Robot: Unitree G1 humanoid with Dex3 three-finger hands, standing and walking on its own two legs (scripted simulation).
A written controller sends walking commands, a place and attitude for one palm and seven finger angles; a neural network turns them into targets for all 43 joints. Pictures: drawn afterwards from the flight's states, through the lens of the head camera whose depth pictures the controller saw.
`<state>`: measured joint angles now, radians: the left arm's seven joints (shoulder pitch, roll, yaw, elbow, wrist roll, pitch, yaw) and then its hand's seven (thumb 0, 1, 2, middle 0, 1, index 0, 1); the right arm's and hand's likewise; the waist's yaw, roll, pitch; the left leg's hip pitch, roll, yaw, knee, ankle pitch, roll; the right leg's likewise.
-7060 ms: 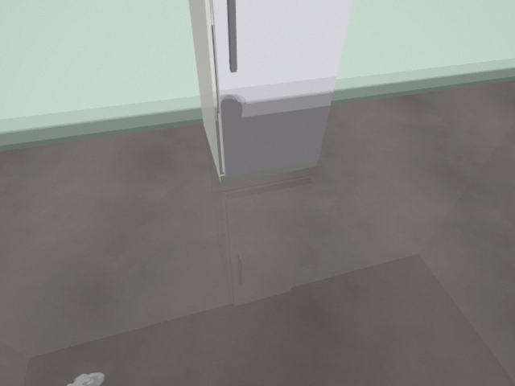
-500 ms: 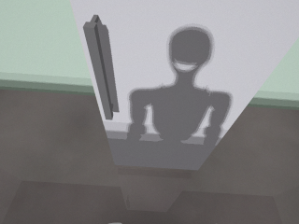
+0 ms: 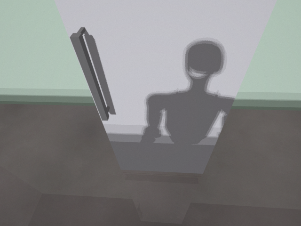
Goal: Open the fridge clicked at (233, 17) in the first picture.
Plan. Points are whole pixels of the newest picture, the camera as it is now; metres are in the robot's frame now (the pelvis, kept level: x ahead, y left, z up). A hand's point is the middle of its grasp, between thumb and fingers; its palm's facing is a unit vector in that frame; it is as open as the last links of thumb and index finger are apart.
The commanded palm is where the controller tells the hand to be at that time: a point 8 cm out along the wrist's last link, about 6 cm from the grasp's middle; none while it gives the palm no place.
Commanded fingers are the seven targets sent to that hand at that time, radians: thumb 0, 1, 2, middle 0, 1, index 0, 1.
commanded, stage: come to a stop and stand still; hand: left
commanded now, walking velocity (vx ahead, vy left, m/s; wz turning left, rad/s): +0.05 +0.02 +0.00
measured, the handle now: (95, 81) +0.52 +0.23 +0.09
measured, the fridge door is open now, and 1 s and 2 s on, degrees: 0 0 0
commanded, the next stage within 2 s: look again from close up in 0.68 s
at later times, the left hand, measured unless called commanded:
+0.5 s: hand out of the picture -0.01 +0.22 -0.19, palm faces +0.04 -0.98 -0.17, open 7.4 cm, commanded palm none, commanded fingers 0.00 0.90 0.90 -0.20 -0.30 -0.20 -0.30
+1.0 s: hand out of the picture +0.00 +0.22 -0.18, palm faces +0.02 -0.97 -0.25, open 7.4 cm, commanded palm none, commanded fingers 0.00 0.90 0.90 -0.20 -0.30 -0.20 -0.30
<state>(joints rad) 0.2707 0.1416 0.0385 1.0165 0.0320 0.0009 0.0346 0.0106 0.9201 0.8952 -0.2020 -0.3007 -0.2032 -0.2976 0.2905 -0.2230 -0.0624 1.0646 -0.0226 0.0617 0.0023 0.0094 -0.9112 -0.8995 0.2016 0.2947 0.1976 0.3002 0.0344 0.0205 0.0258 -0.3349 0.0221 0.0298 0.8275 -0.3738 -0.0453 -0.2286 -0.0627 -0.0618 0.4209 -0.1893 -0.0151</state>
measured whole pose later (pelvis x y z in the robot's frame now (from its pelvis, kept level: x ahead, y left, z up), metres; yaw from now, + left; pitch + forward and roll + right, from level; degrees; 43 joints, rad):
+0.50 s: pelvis -0.01 +0.06 -0.01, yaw -1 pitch -2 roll +0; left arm 0.26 0.15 0.00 1.14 0.02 0.02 0.03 0.01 0.91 0.90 -0.20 -0.30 -0.20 -0.30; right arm 0.25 -0.16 -0.01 1.10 -0.01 -0.01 -0.03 0.01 -0.94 -0.90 0.21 0.30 0.20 0.30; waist 0.02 -0.02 0.03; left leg -0.12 0.00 0.07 0.42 -0.27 0.02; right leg -0.20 -0.08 -0.03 0.42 -0.19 0.05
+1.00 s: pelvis +0.00 +0.04 -0.01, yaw +0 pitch -2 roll +1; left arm 0.29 0.14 -0.01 1.12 0.02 -0.01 0.03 0.01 0.91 0.90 -0.20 -0.30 -0.20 -0.30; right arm 0.34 -0.16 0.01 1.06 -0.02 -0.02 -0.02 0.02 -0.92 -0.90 0.20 0.30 0.20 0.30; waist 0.00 0.06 0.00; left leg -0.14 0.00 0.06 0.49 -0.31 0.00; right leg -0.23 -0.08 -0.04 0.53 -0.26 0.03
